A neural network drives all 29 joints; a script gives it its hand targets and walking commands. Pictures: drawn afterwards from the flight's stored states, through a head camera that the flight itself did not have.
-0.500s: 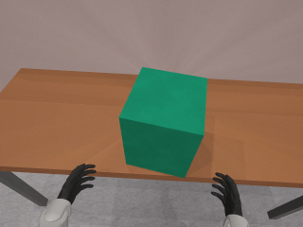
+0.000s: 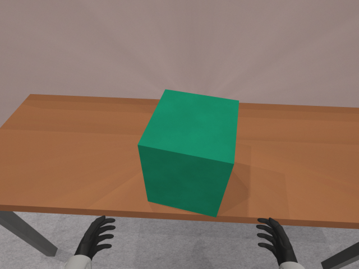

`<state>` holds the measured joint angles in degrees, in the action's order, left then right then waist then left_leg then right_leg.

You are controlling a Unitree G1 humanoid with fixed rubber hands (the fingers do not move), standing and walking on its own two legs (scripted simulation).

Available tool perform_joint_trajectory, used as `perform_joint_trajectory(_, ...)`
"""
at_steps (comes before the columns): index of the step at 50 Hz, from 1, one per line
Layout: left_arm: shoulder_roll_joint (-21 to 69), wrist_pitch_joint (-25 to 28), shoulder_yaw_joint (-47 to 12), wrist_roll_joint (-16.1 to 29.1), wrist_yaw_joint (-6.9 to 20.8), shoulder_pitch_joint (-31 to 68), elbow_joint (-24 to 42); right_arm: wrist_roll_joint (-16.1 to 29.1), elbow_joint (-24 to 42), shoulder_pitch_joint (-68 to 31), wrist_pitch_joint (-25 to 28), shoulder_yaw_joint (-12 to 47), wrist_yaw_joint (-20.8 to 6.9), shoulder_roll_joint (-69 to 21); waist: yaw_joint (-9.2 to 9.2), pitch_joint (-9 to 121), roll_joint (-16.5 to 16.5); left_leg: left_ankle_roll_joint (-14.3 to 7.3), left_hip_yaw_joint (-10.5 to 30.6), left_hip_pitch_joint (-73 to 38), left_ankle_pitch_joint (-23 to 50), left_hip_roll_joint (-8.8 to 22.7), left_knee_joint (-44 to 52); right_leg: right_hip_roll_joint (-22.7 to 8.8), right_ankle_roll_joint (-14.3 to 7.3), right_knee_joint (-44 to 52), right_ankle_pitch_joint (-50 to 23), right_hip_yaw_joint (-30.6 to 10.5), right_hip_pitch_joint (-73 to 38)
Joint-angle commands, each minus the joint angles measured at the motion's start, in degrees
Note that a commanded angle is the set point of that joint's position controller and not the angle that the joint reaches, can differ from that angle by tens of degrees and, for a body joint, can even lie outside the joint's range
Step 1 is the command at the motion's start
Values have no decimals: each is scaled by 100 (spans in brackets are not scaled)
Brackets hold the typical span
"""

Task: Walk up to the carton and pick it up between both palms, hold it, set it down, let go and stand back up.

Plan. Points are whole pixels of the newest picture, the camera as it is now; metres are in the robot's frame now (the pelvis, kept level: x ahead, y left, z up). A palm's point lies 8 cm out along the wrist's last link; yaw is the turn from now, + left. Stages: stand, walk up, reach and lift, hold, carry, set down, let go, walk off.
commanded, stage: set down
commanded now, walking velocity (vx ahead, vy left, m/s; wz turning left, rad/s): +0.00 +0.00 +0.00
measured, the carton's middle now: (190, 153) +0.40 -0.01 +0.01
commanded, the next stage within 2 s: let go in 0.76 s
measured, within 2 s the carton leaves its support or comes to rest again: neither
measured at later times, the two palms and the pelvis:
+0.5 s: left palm (102, 258) +0.16 +0.20 -0.07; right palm (299, 260) +0.16 -0.24 -0.06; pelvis -0.01 -0.03 +0.00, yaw +1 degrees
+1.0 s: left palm (95, 267) +0.15 +0.21 -0.08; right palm (295, 264) +0.15 -0.24 -0.07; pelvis +0.01 -0.02 +0.00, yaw +0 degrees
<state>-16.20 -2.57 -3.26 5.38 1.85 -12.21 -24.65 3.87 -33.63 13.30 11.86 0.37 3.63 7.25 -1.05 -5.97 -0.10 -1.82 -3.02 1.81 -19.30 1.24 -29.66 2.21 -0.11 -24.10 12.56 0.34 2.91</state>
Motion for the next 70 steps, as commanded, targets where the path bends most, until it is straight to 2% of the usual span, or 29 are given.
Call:
perform_joint_trajectory(1,-561,283,285,110,-192,1202,1544,-11,1410,-800,272,-275,-91,690,50,529,-399,486,264,803,1553,234,1095,8,-116,231,-594,-38,-262)
perform_joint_trajectory(2,-592,131,268,-36,-157,1033,826,-179,897,-779,137,-313,-99,803,236,285,-366,497,244,806,1496,266,1076,-19,-124,299,-536,-93,-218)
perform_joint_trajectory(7,-506,53,439,-33,-199,957,1018,-100,1417,-790,122,-243,-133,812,77,705,-105,533,166,505,2111,118,858,-78,-102,381,-1111,-59,-345)
perform_joint_trajectory(8,-429,-168,446,-268,-126,688,269,-246,763,-610,-56,-142,-128,873,123,320,10,494,75,517,1757,58,890,-123,-127,454,-948,-131,-258)
perform_joint_trajectory(9,-554,13,535,-95,-152,1002,1103,-99,1583,-809,52,-172,-105,762,68,616,223,424,63,751,1684,62,963,-126,-63,414,-1172,-98,-447)
perform_joint_trajectory(11,-494,39,445,-264,-163,810,461,-179,837,-447,80,-213,-122,861,191,490,60,429,-3,846,1644,-7,958,-218,-59,341,-1384,-132,-445)
perform_joint_trajectory(12,-599,219,499,-82,-194,1128,1259,-12,1556,-738,168,-275,-115,804,126,781,-11,376,-57,942,1401,-71,914,-204,-68,314,-1227,-116,-510)
perform_joint_trajectory(15,-464,-32,465,-317,-154,860,204,-139,798,-680,-9,-166,-95,798,53,459,-110,328,-49,970,1119,-65,1026,-285,-57,370,-998,-186,-473)
perform_joint_trajectory(21,-486,192,512,-289,-222,876,981,-74,1306,-523,192,-242,-130,717,128,974,-102,333,-120,803,1024,-100,943,-287,1,327,-862,-136,-342)
perform_joint_trajectory(22,-517,58,482,-274,-197,939,194,-178,732,-579,113,-163,-133,740,182,639,-34,316,-98,952,898,-91,986,-314,-45,427,-694,-193,-239)
perform_joint_trajectory(27,-664,250,627,-170,-229,950,1193,-57,1637,-673,206,-207,-152,644,20,1288,111,321,-157,849,1150,-117,829,-328,-2,271,-881,-141,-276)
perform_joint_trajectory(29,-667,142,534,-351,-166,808,26,-291,271,-493,116,-151,-169,755,287,787,-42,391,-175,1041,1042,-152,791,-404,-7,259,-1159,-191,-182)
perform_joint_trajectory(30,-708,306,575,-142,-252,1051,1092,-106,1358,-823,241,-178,-172,702,0,1321,-23,362,-105,1022,1356,-120,837,-282,-4,206,-1142,-184,-414)
perform_joint_trajectory(33,-683,279,634,-337,-177,709,-77,-235,354,-512,298,-225,-159,686,223,803,80,320,-166,1073,1041,-184,749,-388,25,239,-1387,-294,-181)
perform_joint_trajectory(35,-635,466,637,-89,-254,842,900,1,1162,-734,495,-262,-199,749,-111,1326,8,325,-157,886,1539,-164,775,-338,41,183,-1464,-148,-208)
perform_joint_trajectory(36,-468,113,568,-409,-157,425,-411,-207,-179,-272,303,-151,-182,792,163,568,-192,363,-143,729,1378,-169,789,-385,-32,390,-1319,-281,42)
perform_joint_trajectory(39,-482,2,680,-339,-121,515,544,-103,544,-441,279,-261,-189,858,86,817,-196,382,-14,283,1641,-151,756,-263,-23,410,-1089,-79,237)
perform_joint_trajectory(40,-313,-190,539,-495,-121,498,-115,-210,-193,-579,128,-202,-214,967,220,503,-275,467,-94,201,1597,-167,859,-194,-110,472,-877,-138,486)
perform_joint_trajectory(41,-374,-49,558,-236,-139,541,768,-113,636,-551,255,-352,-263,873,123,905,-48,422,-57,206,1725,-161,791,-177,-42,448,-880,-20,426)
perform_joint_trajectory(42,-260,-225,474,-429,-90,441,-191,-373,-296,-520,102,-286,-287,905,272,416,-18,422,-100,137,1573,-127,888,-190,-75,535,-789,-94,544)
perform_joint_trajectory(43,-337,-23,542,-291,-177,639,847,-232,562,-729,209,-399,-338,874,113,915,19,466,-61,275,1759,-78,861,-97,-60,417,-889,23,330)
perform_joint_trajectory(46,-369,18,404,-269,-298,756,211,-311,54,-645,179,-442,-432,918,205,566,-95,454,-49,677,1241,-7,950,-103,-80,317,-647,-121,230)
perform_joint_trajectory(48,-396,197,487,-244,-422,723,1079,-184,670,-701,315,-408,-455,882,-105,914,-178,438,-79,719,1639,-9,901,-95,-87,280,-1075,-88,-96)
perform_joint_trajectory(51,-380,-19,522,-416,-350,467,-323,-394,-429,-557,179,-394,-428,1014,99,446,-98,497,-75,473,1646,-70,783,-175,-87,426,-1000,-161,256)
perform_joint_trajectory(52,-319,-56,574,-435,-361,413,263,-335,49,-581,147,-381,-424,934,-23,470,-26,473,-85,549,1608,-88,824,-181,-97,422,-949,-121,165)
perform_joint_trajectory(61,-200,42,476,-372,-528,526,616,-347,327,-801,329,-583,-547,1102,-5,872,-244,617,142,300,2140,156,853,-30,-88,294,-1008,-80,274)
perform_joint_trajectory(62,-122,250,760,-953,-322,-43,-182,-677,-542,-379,-684,-609,-477,1563,-19,429,-1448,167,374,495,2797,474,535,-415,-19,-500,-1422,-528,1683)
perform_joint_trajectory(65,-152,342,660,-791,-181,-377,-508,-603,-411,31,-1359,-676,-415,1416,107,758,-496,-259,434,491,2119,970,361,-277,6,-855,-817,-336,1751)
perform_joint_trajectory(70,-172,502,683,-676,-209,-453,-776,-532,-666,367,-1536,-712,-351,1391,346,1390,591,-180,98,696,572,574,-322,-340,-171,-1084,-2636,-683,1831)
